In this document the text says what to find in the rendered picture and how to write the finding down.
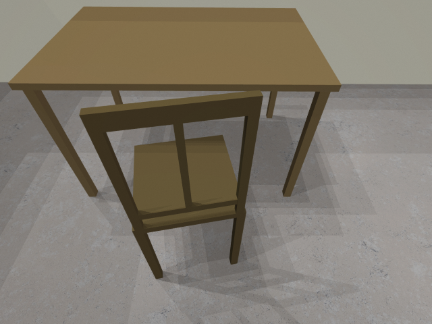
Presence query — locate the chair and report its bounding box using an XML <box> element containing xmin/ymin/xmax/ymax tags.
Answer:
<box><xmin>79</xmin><ymin>90</ymin><xmax>263</xmax><ymax>279</ymax></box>

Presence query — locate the table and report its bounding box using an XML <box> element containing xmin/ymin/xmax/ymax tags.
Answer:
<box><xmin>8</xmin><ymin>7</ymin><xmax>341</xmax><ymax>197</ymax></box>

